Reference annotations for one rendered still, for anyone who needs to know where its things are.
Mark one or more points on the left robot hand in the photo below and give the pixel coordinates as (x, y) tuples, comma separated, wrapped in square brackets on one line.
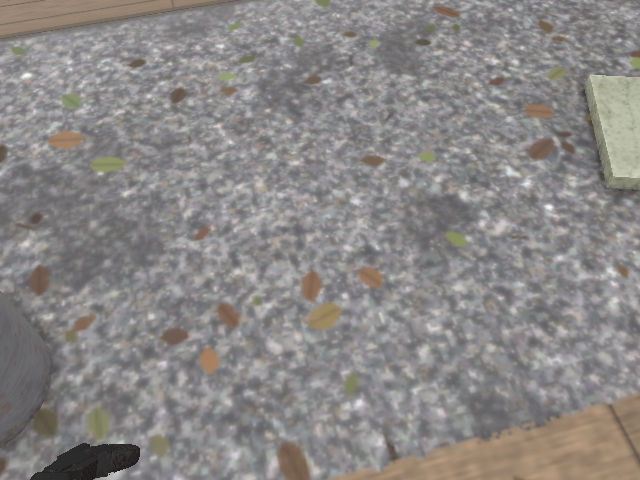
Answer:
[(87, 463)]

